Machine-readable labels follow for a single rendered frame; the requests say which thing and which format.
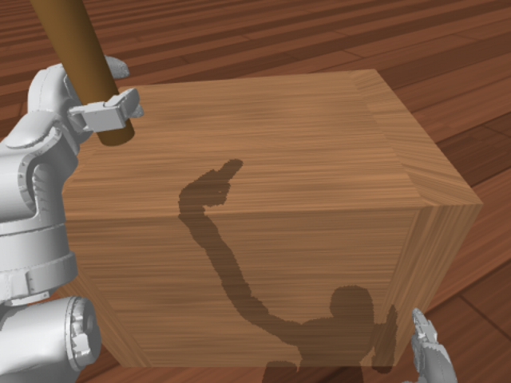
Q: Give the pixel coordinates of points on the left robot hand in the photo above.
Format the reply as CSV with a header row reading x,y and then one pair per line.
x,y
51,90

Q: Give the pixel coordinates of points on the can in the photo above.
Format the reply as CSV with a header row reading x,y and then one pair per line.
x,y
70,31

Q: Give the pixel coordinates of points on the left robot arm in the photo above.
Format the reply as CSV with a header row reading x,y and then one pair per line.
x,y
53,341

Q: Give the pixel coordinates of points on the right robot hand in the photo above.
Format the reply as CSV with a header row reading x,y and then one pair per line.
x,y
431,360

